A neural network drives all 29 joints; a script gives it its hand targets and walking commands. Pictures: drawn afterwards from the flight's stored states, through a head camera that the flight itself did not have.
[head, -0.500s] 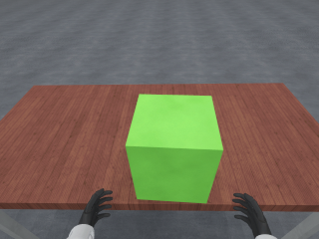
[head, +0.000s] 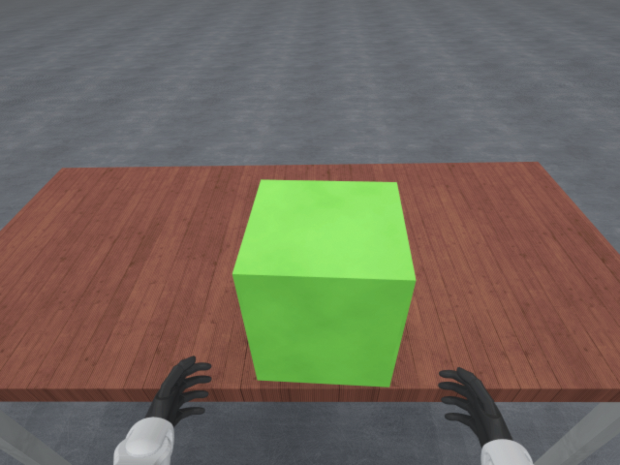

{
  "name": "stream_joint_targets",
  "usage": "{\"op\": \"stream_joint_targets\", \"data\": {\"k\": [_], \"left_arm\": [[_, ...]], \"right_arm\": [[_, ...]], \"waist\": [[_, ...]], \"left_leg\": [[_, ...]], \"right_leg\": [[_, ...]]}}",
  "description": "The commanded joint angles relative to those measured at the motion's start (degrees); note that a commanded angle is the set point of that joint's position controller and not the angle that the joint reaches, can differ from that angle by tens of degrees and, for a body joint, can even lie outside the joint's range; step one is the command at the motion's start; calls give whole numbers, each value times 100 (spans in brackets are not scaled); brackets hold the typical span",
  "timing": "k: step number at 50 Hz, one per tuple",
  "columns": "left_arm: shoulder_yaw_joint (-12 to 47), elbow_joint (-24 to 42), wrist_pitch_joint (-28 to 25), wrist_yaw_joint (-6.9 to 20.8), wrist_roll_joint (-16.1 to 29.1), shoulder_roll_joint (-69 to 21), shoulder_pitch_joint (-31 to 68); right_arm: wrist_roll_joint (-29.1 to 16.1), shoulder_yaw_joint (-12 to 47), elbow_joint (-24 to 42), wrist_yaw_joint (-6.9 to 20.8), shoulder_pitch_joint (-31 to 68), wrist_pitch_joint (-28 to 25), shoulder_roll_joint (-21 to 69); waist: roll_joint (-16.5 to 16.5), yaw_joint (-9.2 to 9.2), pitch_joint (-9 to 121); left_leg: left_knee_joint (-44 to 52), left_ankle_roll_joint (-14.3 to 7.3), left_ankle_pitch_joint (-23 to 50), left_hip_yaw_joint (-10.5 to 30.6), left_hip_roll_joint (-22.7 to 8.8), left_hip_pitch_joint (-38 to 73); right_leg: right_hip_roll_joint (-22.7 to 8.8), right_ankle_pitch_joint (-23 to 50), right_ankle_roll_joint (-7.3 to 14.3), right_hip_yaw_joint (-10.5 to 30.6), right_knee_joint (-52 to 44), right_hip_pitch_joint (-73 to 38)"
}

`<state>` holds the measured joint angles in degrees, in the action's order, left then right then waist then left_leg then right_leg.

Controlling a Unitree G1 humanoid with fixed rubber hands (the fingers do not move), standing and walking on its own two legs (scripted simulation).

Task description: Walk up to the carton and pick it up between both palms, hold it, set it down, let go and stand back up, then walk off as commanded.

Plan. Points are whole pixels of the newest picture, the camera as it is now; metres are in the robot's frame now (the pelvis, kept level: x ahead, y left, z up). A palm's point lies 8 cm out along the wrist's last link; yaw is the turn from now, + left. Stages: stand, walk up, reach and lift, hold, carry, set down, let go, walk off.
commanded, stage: let go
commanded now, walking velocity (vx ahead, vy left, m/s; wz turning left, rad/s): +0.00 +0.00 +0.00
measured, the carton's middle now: (325, 283) +0.40 +0.01 +0.04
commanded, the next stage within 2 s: stand in 0.42 s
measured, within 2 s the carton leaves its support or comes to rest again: neither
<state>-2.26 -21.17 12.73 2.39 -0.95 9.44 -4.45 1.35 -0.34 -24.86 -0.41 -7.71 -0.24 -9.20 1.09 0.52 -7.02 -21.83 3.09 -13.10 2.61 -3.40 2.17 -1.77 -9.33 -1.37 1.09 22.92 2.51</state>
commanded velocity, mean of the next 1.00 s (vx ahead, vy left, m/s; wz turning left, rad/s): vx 0.00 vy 0.00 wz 0.00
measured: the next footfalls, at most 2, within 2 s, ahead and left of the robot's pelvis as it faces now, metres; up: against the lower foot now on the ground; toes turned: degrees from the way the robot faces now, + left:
none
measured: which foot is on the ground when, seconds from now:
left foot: down 0.00-1.00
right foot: down 0.00-1.00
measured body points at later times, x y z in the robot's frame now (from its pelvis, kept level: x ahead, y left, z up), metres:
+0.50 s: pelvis +0.00 +0.00 +0.00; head -0.03 -0.01 +0.44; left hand +0.23 +0.22 -0.02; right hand +0.22 -0.21 -0.03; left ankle +0.01 +0.17 -0.74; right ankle +0.05 -0.14 -0.74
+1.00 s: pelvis +0.01 +0.00 -0.02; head +0.02 -0.02 +0.42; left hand +0.22 +0.22 -0.03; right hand +0.11 -0.27 -0.15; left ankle +0.01 +0.17 -0.74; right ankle +0.05 -0.14 -0.74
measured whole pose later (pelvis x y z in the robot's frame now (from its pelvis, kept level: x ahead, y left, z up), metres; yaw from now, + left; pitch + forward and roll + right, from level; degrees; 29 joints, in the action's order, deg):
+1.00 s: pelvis +0.01 +0.00 -0.02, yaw +0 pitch -3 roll +2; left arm 4.0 -14.8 -6.6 3.1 0.3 19.3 -15.0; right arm 1.0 -3.6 -40.4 4.6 -15.5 1.1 -17.1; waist 0.8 -1.0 -3.6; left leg -37.5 3.3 -20.9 1.6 -1.1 -14.2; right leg -3.5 -18.8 -2.2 3.2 42.1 20.9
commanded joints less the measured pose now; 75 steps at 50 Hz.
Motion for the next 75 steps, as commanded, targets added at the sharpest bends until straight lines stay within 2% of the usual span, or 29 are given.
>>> {"op": "stream_joint_targets", "data": {"k": [1, 8, 13, 17, 22, 23, 24, 26, 29, 30, 34, 38, 40, 41, 43, 46, 47, 49, 57, 58, 60, 61, 63, 67, 68, 69, 71, 74, 75], "left_arm": [[106, -649, 662, 130, -260, 290, -300], [-40, -411, 713, 213, -296, 392, -209], [-51, -522, 698, 147, -371, 283, -257], [-68, -581, 598, 199, -331, 267, -303], [-27, -624, 628, 158, -456, 199, -313], [-642, 26, -379, -75, -111, 2018, 207], [-723, 2, -762, -83, -83, 2038, 276], [-724, -115, -1023, -121, -21, 2119, -182], [-632, 107, -1262, -43, -87, 1876, 272], [-685, 147, -1324, -10, -39, 2059, -104], [-487, 133, -1478, -98, -83, 2017, -213], [-351, 149, -1536, -182, -112, 1946, -608], [-258, 251, -1548, -249, -42, 1965, -514], [-235, 342, -1601, -271, -15, 2118, -500], [-210, 442, -1566, -306, -1, 2178, -411], [-221, 404, -1505, -330, 74, 2240, -801], [-207, 422, -1542, -314, 44, 2188, -679], [-230, 511, -1538, -303, 35, 2390, -454], [-197, 484, -1543, -326, 15, 2372, -598], [-190, 500, -1493, -328, 127, 2388, -647], [-220, 507, -1469, -295, 103, 2363, -629], [-250, 476, -1509, -353, 60, 2463, -577], [-289, 472, -1525, -318, 37, 2579, -595], [-310, 550, -1506, -261, 55, 2547, -543], [-271, 476, -1534, -226, 66, 2459, -617], [-322, 475, -1517, -220, 70, 2587, -651], [-314, 519, -1476, -228, 46, 2582, -576], [-260, 565, -1482, -220, 94, 2499, -421], [-359, 552, -1451, -246, 23, 2792, -368]], "right_arm": [[156, -334, -271, -150, 40, 352, -801], [171, -374, 10, -166, -12, 297, -855], [150, -427, -64, -88, 69, 238, -881], [172, -356, -48, -139, -26, 181, -828], [86, -362, -274, -85, -11, 215, -889], [237, -640, -88, 19, 61, -35, -1980], [155, -718, -230, 42, -299, -134, -1854], [128, -752, -153, 152, -348, -237, -1719], [86, -664, -129, 272, -742, -321, -1618], [64, -731, -148, 289, -634, -281, -1819], [-13, -690, 7, 317, 102, -333, -1864], [71, -746, -174, 405, 189, -277, -2059], [24, -733, -321, 465, 254, -280, -1969], [-9, -660, -466, 465, -167, -222, -1899], [-56, -725, -550, 409, -365, -203, -1987], [-51, -786, -605, 408, -325, -133, -2096], [-56, -743, -660, 428, -240, -176, -1954], [-99, -720, -678, 416, -377, -167, -2051], [-74, -668, -869, 375, -500, -95, -1962], [-118, -654, -806, 388, -450, -73, -2051], [-32, -728, -922, 388, -299, -56, -2187], [-71, -701, -988, 392, -450, -92, -2064], [-51, -739, -1006, 390, -457, -164, -2097], [-82, -819, -1020, 349, -561, -148, -2289], [-105, -813, -1050, 322, -574, -134, -2285], [-83, -803, -1039, 320, -674, -137, -2309], [-104, -737, -911, 422, -260, -94, -2158], [-68, -740, -1024, 389, -278, -141, -2276], [-148, -795, -1030, 389, -540, -174, -2308]], "waist": [[-321, 13, -954], [-529, 1, -1007], [-200, -8, -864], [-675, 22, -981], [-214, -35, -952], [-52, 130, -860], [-45, -113, -742], [-674, 43, -385], [-810, -271, -23], [-956, -90, -67], [301, -36, 699], [-239, 128, 804], [43, 73, 675], [-681, -2, 957], [-1088, -127, 866], [-720, -90, 202], [-1181, -21, 341], [-1216, -235, 578], [-1052, -261, 198], [-1513, -140, -50], [-783, -82, 16], [-1409, -125, 246], [-793, -231, 680], [-1281, -155, 303], [-1019, -192, 401], [-1510, -131, 260], [-863, -60, 446], [-1079, -153, 431], [-1508, -174, 386]], "left_leg": [[977, -292, -1175, -961, 461, -1714], [828, -254, -967, -982, 515, -1556], [871, -182, -1030, -969, 424, -1489], [687, -224, -807, -944, 505, -1397], [866, -204, -901, -891, 470, -1283], [49, -341, -990, -423, 333, -2219], [-28, -373, -1018, -510, 289, -1964], [-147, -393, -1608, -237, 135, -1806], [-588, -361, -1308, -548, 459, -1618], [-434, -499, -1639, -272, 277, -1878], [-165, -479, -1555, 199, -102, -1851], [-180, -480, -1955, 156, 49, -2547], [-302, -442, -1286, 229, -48, -2418], [-649, -441, -510, 129, 72, -2139], [-706, -382, -492, 195, 43, -1708], [-749, -405, -1033, 168, 55, -2073], [-706, -457, -1027, 192, 70, -1935], [-855, -378, -801, 32, 102, -1731], [-1004, -461, -825, -34, 133, -1887], [-910, -397, -778, -97, 67, -1746], [-867, -407, -975, -166, 120, -1936], [-1054, -368, -809, -164, 157, -1765], [-1054, -379, -808, -241, 172, -1547], [-1158, -331, -918, -266, 207, -1620], [-1191, -343, -944, -184, 243, -1672], [-1088, -398, -1031, -236, 152, -1581], [-1011, -299, -910, -274, 163, -1876], [-1122, -332, -964, -304, 167, -1607], [-1019, -268, -1007, -277, 148, -1496]], "right_leg": [[426, -1300, 249, -275, -661, -596], [418, -1351, 166, -341, -714, -524], [496, -1364, 215, -424, -624, -451], [454, -1305, 163, -423, -785, -328], [504, -1275, 233, -430, -732, -334], [-192, -1181, 149, 19, -321, 822], [-109, -1485, 123, 54, -331, 1090], [-42, -2317, 96, 103, -372, 1306], [-96, -3001, 221, 305, -416, 1841], [-104, -2847, 224, 389, -347, 1868], [-60, -1126, 193, 72, 525, 1431], [55, -971, 238, -102, 1018, 1101], [-150, -701, 173, 17, 935, 1204], [-289, -528, 273, 96, 959, 1113], [-299, -709, 355, 146, 951, 1725], [-278, -1296, 328, 246, 665, 1999], [-232, -1531, 278, 241, 635, 2077], [-307, -1581, 271, 326, 659, 2070], [-430, -1584, 425, 748, 501, 2059], [-389, -1842, 390, 729, 367, 2457], [-409, -2077, 366, 719, 439, 2334], [-423, -2425, 436, 850, 180, 2236], [-510, -2268, 472, 969, 349, 2026], [-518, -2697, 449, 1033, 26, 2307], [-520, -2676, 423, 1140, 117, 2201], [-414, -2768, 414, 846, 30, 2367], [-405, -2366, 427, 789, 331, 2025], [-473, -2680, 415, 976, 119, 2328], [-368, -2899, 381, 701, 12, 2385]]}}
